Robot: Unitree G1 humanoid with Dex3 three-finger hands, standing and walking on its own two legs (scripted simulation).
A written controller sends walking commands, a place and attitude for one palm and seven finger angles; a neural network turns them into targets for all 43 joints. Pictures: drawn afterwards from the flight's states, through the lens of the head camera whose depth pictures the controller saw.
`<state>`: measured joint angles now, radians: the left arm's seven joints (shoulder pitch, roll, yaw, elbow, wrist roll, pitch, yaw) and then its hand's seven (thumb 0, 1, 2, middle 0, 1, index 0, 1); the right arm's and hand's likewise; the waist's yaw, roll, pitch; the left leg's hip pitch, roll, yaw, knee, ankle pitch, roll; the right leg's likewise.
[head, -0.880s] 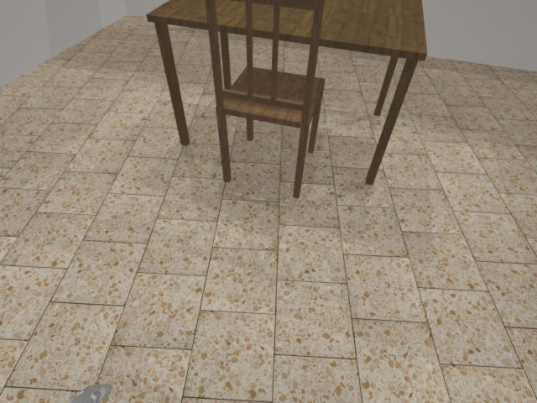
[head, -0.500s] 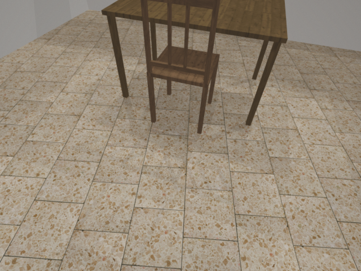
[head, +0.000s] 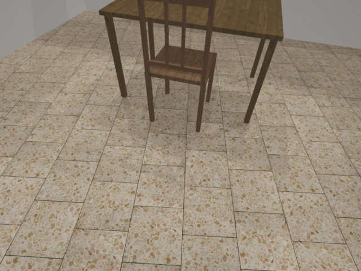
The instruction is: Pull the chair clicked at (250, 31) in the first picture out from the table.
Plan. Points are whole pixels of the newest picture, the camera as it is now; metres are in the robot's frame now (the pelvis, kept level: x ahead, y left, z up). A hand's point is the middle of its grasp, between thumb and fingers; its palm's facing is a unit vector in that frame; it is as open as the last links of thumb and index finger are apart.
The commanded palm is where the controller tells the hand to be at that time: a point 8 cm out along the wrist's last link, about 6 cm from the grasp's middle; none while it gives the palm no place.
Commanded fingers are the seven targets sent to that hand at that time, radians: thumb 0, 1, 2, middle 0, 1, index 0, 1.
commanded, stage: stand and wait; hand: left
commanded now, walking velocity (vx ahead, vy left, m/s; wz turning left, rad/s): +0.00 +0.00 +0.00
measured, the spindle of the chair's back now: (166, 35) +1.31 +0.14 -0.06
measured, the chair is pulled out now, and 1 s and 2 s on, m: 0.00 0.00 0.00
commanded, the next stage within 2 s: look at it before walking up in 0.04 s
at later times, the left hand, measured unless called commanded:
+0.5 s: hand out of the picture +0.08 +0.24 -0.16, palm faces -0.04 -0.94 -0.33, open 7.4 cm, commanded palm none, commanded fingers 0.00 0.90 0.90 -0.20 -0.30 -0.20 -0.30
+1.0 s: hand out of the picture +0.06 +0.22 -0.18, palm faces +0.07 -0.97 -0.24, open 7.4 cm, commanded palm none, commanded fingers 0.00 0.90 0.90 -0.20 -0.30 -0.20 -0.30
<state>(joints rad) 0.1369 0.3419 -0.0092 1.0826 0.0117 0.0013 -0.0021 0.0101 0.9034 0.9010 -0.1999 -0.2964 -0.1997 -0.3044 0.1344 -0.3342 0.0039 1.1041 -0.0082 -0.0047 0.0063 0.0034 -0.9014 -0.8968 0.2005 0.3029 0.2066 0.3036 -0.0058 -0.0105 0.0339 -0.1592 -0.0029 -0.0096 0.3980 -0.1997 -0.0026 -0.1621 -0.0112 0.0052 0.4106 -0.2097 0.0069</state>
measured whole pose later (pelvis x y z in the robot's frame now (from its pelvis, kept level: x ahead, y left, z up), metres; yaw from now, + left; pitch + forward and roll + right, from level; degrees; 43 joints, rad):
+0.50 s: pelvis +0.01 +0.00 +0.00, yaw +0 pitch -2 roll +0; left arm 0.14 0.34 -0.01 1.09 0.01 0.00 0.00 0.01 0.90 0.90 -0.20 -0.30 -0.20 -0.30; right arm 0.12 -0.34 0.00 1.11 -0.01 -0.01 0.00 0.00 -0.90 -0.90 0.20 0.30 0.21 0.30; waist 0.00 -0.01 0.04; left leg -0.15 0.00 -0.01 0.38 -0.20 -0.01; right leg -0.15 -0.01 0.01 0.39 -0.21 0.00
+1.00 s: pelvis +0.04 +0.01 +0.00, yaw +5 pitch -1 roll -1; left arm 0.23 0.27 0.01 1.04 0.03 0.00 0.00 0.01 0.90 0.90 -0.20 -0.30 -0.20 -0.30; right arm 0.24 -0.27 0.00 1.09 -0.02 0.04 0.02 0.00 -0.90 -0.90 0.20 0.30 0.20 0.30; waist 0.00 -0.02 0.00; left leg -0.32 0.02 0.02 0.76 -0.44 0.01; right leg -0.13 -0.03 -0.08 0.43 -0.29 0.01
